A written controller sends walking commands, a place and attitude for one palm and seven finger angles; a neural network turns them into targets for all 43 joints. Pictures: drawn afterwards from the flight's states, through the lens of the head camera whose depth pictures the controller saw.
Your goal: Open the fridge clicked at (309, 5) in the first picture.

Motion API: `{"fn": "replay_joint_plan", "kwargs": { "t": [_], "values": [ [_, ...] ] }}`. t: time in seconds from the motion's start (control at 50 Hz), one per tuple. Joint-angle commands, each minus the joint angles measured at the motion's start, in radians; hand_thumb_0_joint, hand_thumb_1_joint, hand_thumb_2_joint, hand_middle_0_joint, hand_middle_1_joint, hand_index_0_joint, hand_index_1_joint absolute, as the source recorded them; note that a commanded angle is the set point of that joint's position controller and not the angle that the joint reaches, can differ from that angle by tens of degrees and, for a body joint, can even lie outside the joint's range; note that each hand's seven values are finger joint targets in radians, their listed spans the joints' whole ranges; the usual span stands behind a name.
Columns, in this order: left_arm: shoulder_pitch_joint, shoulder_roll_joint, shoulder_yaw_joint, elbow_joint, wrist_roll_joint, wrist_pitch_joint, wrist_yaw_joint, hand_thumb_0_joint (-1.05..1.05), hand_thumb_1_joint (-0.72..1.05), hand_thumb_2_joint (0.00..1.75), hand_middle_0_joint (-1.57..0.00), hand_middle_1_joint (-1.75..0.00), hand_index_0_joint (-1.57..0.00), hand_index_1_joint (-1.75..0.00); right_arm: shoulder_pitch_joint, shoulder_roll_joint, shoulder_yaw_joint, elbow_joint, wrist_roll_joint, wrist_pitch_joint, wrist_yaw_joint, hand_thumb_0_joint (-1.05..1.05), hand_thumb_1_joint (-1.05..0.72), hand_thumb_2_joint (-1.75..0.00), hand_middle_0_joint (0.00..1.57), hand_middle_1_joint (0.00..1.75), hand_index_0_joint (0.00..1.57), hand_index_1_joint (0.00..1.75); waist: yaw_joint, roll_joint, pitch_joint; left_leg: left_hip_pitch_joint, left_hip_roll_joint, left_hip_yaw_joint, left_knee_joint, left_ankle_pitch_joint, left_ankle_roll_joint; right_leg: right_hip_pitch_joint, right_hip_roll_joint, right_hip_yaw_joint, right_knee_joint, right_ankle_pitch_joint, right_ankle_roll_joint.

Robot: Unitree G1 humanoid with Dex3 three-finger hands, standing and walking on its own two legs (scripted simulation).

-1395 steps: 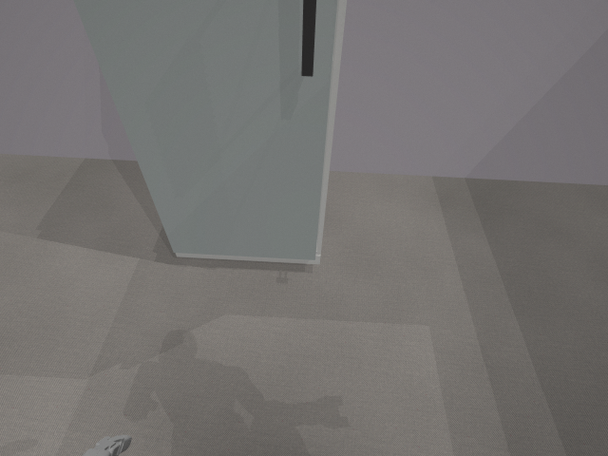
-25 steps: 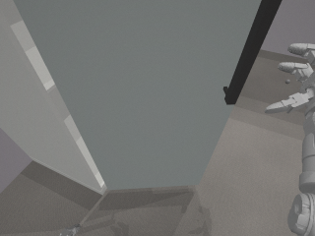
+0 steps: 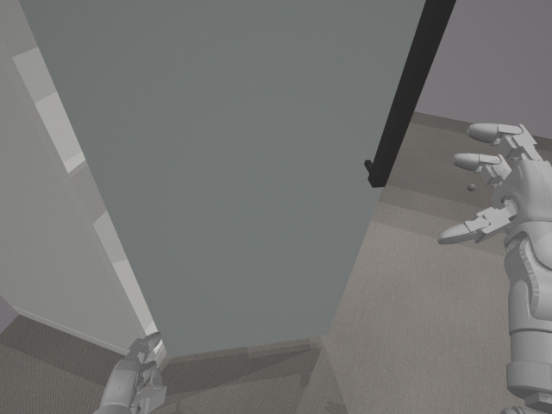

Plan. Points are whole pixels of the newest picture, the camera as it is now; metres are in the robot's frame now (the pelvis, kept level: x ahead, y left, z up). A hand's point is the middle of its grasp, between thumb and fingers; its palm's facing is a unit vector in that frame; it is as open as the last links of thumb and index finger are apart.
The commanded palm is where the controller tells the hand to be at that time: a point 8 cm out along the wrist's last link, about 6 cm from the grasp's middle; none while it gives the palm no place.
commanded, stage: slip the hand off the handle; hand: right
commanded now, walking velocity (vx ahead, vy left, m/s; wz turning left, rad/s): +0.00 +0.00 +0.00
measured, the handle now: (400, 90) +0.52 -0.17 +0.26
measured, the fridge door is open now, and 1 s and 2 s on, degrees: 62 62 62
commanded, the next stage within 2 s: draw the hand back to the body in 0.02 s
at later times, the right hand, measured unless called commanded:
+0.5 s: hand (497, 220) +0.30 -0.25 +0.20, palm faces +0.11 +0.99 +0.01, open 14.7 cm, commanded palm +0.26 -0.29 +0.20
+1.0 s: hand (528, 283) +0.24 -0.28 +0.16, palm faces +0.43 +0.86 -0.29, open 12.2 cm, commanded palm +0.19 -0.31 +0.19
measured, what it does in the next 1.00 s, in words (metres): stands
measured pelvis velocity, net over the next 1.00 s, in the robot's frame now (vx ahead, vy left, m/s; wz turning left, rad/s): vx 0.00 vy -0.01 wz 0.01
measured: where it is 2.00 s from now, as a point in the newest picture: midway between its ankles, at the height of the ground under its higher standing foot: outside the picture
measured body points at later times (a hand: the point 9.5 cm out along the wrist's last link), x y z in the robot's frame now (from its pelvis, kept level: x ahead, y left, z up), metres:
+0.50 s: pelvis +0.00 +0.00 +0.00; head -0.05 +0.02 +0.45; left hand +0.20 +0.22 -0.06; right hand +0.29 -0.30 +0.20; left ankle +0.03 +0.11 -0.74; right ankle -0.01 -0.13 -0.74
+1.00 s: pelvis +0.00 -0.01 +0.01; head -0.01 +0.00 +0.46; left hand +0.18 +0.20 -0.08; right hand +0.21 -0.32 +0.18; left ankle +0.02 +0.11 -0.74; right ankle -0.01 -0.13 -0.74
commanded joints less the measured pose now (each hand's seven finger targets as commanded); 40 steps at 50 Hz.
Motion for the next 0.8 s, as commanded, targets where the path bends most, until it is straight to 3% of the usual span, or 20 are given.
{"fn": "replay_joint_plan", "kwargs": {
  "t": [0.0, 0.08, 0.12, 0.14, 0.16, 0.22, 0.26, 0.28, 0.34, 0.38, 0.42, 0.44, 0.5, 0.62, 0.64, 0.66, 0.68, 0.7, 0.76, 0.78],
  "values": [
    [-0.116, 0.116, 0.052, -0.162, -0.001, -0.056, 0.009, 0.0, 0.9, 0.9, -0.2, -0.3, -0.2, -0.3, -0.305, -0.221, -0.092, -0.324, 0.032, -0.063, -0.012, 0.0, 0.55, -0.2, 0.25, 1.15, 0.25, 1.15, -0.009, 0.034, -0.215, 0.143, -0.006, -0.028, -0.055, 0.194, 0.008, 0.024, 0.034, -0.003, -0.063, 0.198, -0.04],
    [-0.118, 0.117, 0.048, -0.141, 0.002, -0.061, 0.021, 0.0, 0.9, 0.9, -0.2, -0.3, -0.2, -0.3, -0.387, -0.237, -0.08, -0.322, 0.023, -0.078, -0.022, 0.0, 0.55, -0.2, 0.25, 1.15, 0.25, 1.15, 0.024, 0.045, -0.156, 0.089, -0.006, -0.041, -0.086, 0.094, -0.002, 0.011, 0.032, -0.006, -0.063, 0.121, -0.043],
    [-0.122, 0.118, 0.045, -0.132, 0.0, -0.066, 0.029, 0.0, 0.9, 0.9, -0.2, -0.3, -0.2, -0.3, -0.413, -0.256, -0.084, -0.29, 0.017, -0.075, -0.023, 0.0, 0.55, -0.2, 0.25, 1.15, 0.25, 1.15, 0.028, 0.012, -0.13, 0.07, -0.002, -0.051, -0.104, 0.024, -0.002, -0.002, 0.036, -0.003, -0.067, 0.072, -0.043],
    [-0.166, 0.136, 0.033, -0.127, -0.032, -0.069, 0.047, 0.0, 0.9, 0.9, -0.2, -0.3, -0.2, -0.3, -0.406, -0.257, -0.106, -0.105, 0.113, 0.085, 0.026, 0.0, 0.55, -0.2, 0.25, 1.15, 0.25, 1.15, 0.007, -0.002, -0.162, 0.142, 0.007, -0.065, -0.118, 0.02, 0.012, -0.013, 0.043, 0.006, -0.088, 0.035, -0.045],
    [-0.182, 0.134, 0.028, -0.141, -0.037, -0.073, 0.057, 0.0, 0.9, 0.9, -0.2, -0.3, -0.2, -0.3, -0.483, -0.269, -0.099, -0.209, 0.127, 0.157, 0.055, 0.0, 0.55, -0.2, 0.25, 1.15, 0.25, 1.15, 0.001, -0.04, -0.19, 0.163, 0.016, -0.063, -0.128, 0.039, 0.01, 0.014, 0.043, 0.008, -0.094, 0.057, -0.047],
    [-0.204, 0.131, 0.025, -0.162, -0.033, -0.086, 0.063, 0.0, 0.9, 0.9, -0.2, -0.3, -0.2, -0.3, -0.451, -0.354, -0.165, -0.241, 0.11, 0.271, 0.074, 0.0, 0.55, -0.2, 0.25, 1.15, 0.25, 1.15, -0.024, -0.044, -0.254, 0.214, 0.029, -0.078, -0.109, 0.113, 0.011, 0.015, 0.044, 0.016, -0.075, 0.143, -0.046],
    [-0.198, 0.117, 0.026, -0.178, -0.028, -0.091, 0.045, 0.0, 0.9, 0.9, -0.2, -0.3, -0.2, -0.3, -0.41, -0.309, -0.138, -0.311, 0.089, 0.258, 0.062, 0.0, 0.55, -0.2, 0.25, 1.15, 0.25, 1.15, -0.021, -0.044, -0.26, 0.206, 0.023, -0.059, -0.089, 0.157, 0.012, 0.037, 0.043, 0.013, -0.073, 0.182, -0.043],
    [-0.194, 0.115, 0.027, -0.184, -0.025, -0.097, 0.035, 0.0, 0.9, 0.9, -0.2, -0.3, -0.2, -0.3, -0.373, -0.303, -0.152, -0.344, 0.094, 0.228, 0.054, 0.0, 0.55, -0.2, 0.25, 1.15, 0.25, 1.15, -0.024, -0.014, -0.266, 0.216, 0.021, -0.058, -0.079, 0.189, 0.014, 0.045, 0.035, 0.016, -0.067, 0.207, -0.04],
    [-0.167, 0.12, 0.032, -0.183, -0.025, -0.098, 0.021, 0.0, 0.9, 0.9, -0.2, -0.3, -0.2, -0.3, -0.2, -0.241, -0.157, -0.324, 0.133, 0.18, 0.071, 0.0, 0.55, -0.2, 0.25, 1.15, 0.25, 1.15, -0.024, 0.077, -0.218, 0.183, -0.003, -0.026, -0.068, 0.203, 0.007, 0.042, 0.037, 0.011, -0.073, 0.2, -0.043],
    [-0.17, 0.125, 0.035, -0.181, -0.031, -0.095, 0.019, 0.0, 0.9, 0.9, -0.2, -0.3, -0.2, -0.3, -0.143, -0.198, -0.134, -0.294, 0.15, 0.191, 0.091, 0.0, 0.55, -0.2, 0.25, 1.15, 0.25, 1.15, -0.021, 0.1, -0.15, 0.147, -0.004, -0.021, -0.078, 0.165, 0.006, 0.03, 0.034, 0.01, -0.078, 0.169, -0.045],
    [-0.168, 0.133, 0.035, -0.184, -0.033, -0.087, 0.019, 0.0, 0.9, 0.9, -0.2, -0.3, -0.2, -0.3, -0.094, -0.221, -0.154, -0.319, 0.144, 0.228, 0.09, 0.0, 0.55, -0.2, 0.25, 1.15, 0.25, 1.15, -0.028, 0.074, -0.12, 0.13, -0.005, -0.012, -0.077, 0.138, 0.006, 0.019, 0.033, 0.015, -0.091, 0.152, -0.043],
    [-0.181, 0.131, 0.033, -0.192, -0.033, -0.085, 0.019, 0.0, 0.9, 0.9, -0.2, -0.3, -0.2, -0.3, -0.082, -0.215, -0.144, -0.357, 0.138, 0.248, 0.087, 0.0, 0.55, -0.2, 0.25, 1.15, 0.25, 1.15, -0.032, 0.029, -0.108, 0.12, -0.002, -0.017, -0.08, 0.13, 0.007, 0.022, 0.035, 0.012, -0.091, 0.148, -0.043],
    [-0.2, 0.118, 0.029, -0.209, -0.026, -0.084, 0.016, 0.0, 0.9, 0.9, -0.2, -0.3, -0.2, -0.3, -0.082, -0.235, -0.162, -0.505, 0.118, 0.268, 0.052, 0.0, 0.55, -0.2, 0.25, 1.15, 0.25, 1.15, -0.039, -0.023, -0.133, 0.134, -0.002, -0.011, -0.076, 0.126, 0.012, 0.043, 0.034, 0.016, -0.096, 0.173, -0.04],
    [-0.187, 0.103, 0.022, -0.192, -0.007, -0.125, 0.03, 0.0, 0.9, 0.9, -0.2, -0.3, -0.2, -0.3, -0.079, -0.237, -0.177, -0.689, 0.122, 0.176, 0.024, 0.0, 0.37, -0.29, 0.24, 1.04, 0.24, 1.04, -0.024, -0.053, -0.178, 0.148, -0.019, -0.005, -0.075, 0.149, 0.011, 0.114, 0.031, 0.023, -0.094, 0.205, -0.037],
    [-0.157, 0.103, 0.04, -0.168, 0.042, -0.137, 0.017, 0.0, 0.9, 0.9, -0.2, -0.3, -0.2, -0.3, -0.051, -0.293, -0.159, -0.772, -0.011, 0.069, -0.114, 0.0, 0.33, -0.31, 0.24, 1.02, 0.24, 1.02, -0.02, -0.051, -0.057, 0.107, -0.017, -0.026, -0.138, 0.096, -0.002, 0.048, 0.042, 0.004, -0.112, 0.155, -0.034],
    [-0.149, 0.099, 0.04, -0.142, 0.048, -0.144, 0.013, 0.0, 0.9, 0.9, -0.2, -0.3, -0.2, -0.3, 0.068, -0.189, -0.113, -0.679, -0.026, 0.031, -0.171, 0.0, 0.3, -0.32, 0.24, 1.0, 0.24, 1.0, -0.006, -0.031, -0.018, 0.094, -0.015, -0.014, -0.131, 0.057, -0.002, 0.028, 0.038, 0.007, -0.131, 0.106, -0.03],
    [-0.146, 0.104, 0.042, -0.132, 0.048, -0.146, 0.008, 0.0, 0.9, 0.9, -0.2, -0.3, -0.2, -0.3, 0.129, -0.145, -0.08, -0.669, -0.031, 0.012, -0.193, 0.0, 0.26, -0.34, 0.24, 0.98, 0.24, 0.98, -0.012, 0.0, -0.004, 0.098, -0.017, -0.014, -0.142, 0.042, -0.001, 0.025, 0.034, 0.013, -0.144, 0.085, -0.03],
    [-0.144, 0.095, 0.041, -0.126, 0.048, -0.138, 0.006, 0.0, 0.9, 0.9, -0.2, -0.3, -0.2, -0.3, 0.173, -0.124, -0.061, -0.666, -0.047, -0.007, -0.21, 0.0, 0.22, -0.36, 0.24, 0.96, 0.24, 0.96, -0.005, -0.01, 0.021, 0.1, -0.014, -0.015, -0.138, 0.039, -0.001, 0.029, 0.027, 0.008, -0.149, 0.079, -0.032],
    [-0.133, 0.092, 0.048, -0.114, 0.052, -0.12, 0.004, 0.0, 0.9, 0.9, -0.2, -0.3, -0.2, -0.3, 0.243, -0.118, -0.062, -0.667, -0.074, -0.065, -0.246, 0.0, 0.12, -0.41, 0.24, 0.89, 0.24, 0.89, -0.007, -0.054, -0.007, 0.141, -0.01, -0.016, -0.13, 0.055, 0.001, 0.044, 0.026, 0.004, -0.167, 0.088, -0.028],
    [-0.131, 0.096, 0.051, -0.11, 0.053, -0.116, 0.003, 0.0, 0.9, 0.9, -0.2, -0.3, -0.2, -0.3, 0.281, -0.114, -0.056, -0.662, -0.079, -0.079, -0.252, 0.0, 0.08, -0.43, 0.23, 0.87, 0.23, 0.87, -0.01, -0.026, -0.009, 0.155, -0.012, -0.016, -0.137, 0.064, 0.002, 0.044, 0.023, 0.004, -0.171, 0.099, -0.03]
  ]
}}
